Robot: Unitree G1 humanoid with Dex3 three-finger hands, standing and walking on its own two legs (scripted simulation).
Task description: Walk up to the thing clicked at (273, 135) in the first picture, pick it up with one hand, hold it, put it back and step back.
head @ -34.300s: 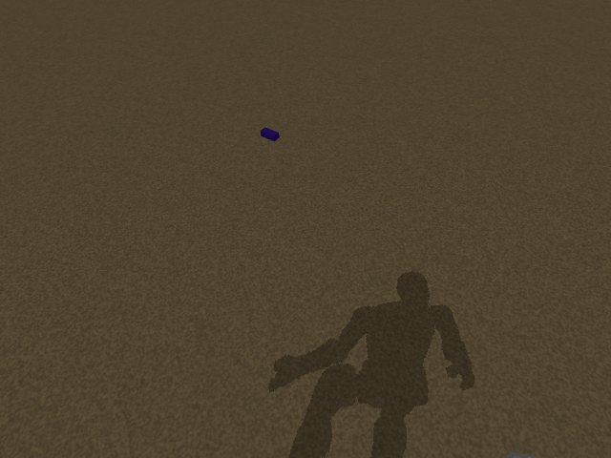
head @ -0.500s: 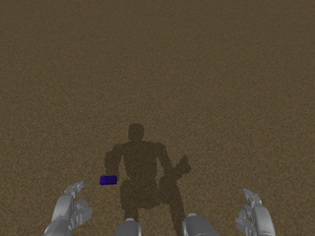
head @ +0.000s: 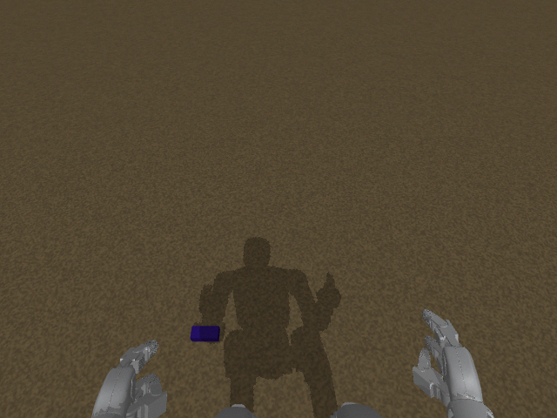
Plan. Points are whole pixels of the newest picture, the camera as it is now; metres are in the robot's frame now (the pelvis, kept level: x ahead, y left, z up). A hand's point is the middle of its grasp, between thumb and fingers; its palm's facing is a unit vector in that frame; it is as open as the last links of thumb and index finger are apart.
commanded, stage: home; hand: left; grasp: from above
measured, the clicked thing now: (205, 333) +0.48 +0.27 -0.70
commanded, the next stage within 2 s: stand in 1.64 s
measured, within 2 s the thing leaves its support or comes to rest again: neither
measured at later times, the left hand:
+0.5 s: hand (165, 392) +0.17 +0.18 -0.05, palm faces +0.04 -0.98 -0.19, open 7.4 cm
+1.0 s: hand (164, 393) +0.17 +0.18 -0.04, palm faces +0.04 -0.98 -0.20, open 7.4 cm
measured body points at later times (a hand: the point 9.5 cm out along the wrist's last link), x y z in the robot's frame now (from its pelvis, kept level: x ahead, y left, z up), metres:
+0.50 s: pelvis +0.00 +0.00 +0.00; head +0.02 +0.01 +0.45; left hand +0.17 +0.23 -0.03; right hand +0.16 -0.25 -0.06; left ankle +0.01 +0.12 -0.68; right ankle +0.01 -0.14 -0.68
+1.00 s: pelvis +0.00 +0.00 +0.00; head +0.02 +0.00 +0.45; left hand +0.16 +0.23 -0.03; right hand +0.16 -0.24 -0.06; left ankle +0.01 +0.12 -0.68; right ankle +0.01 -0.14 -0.68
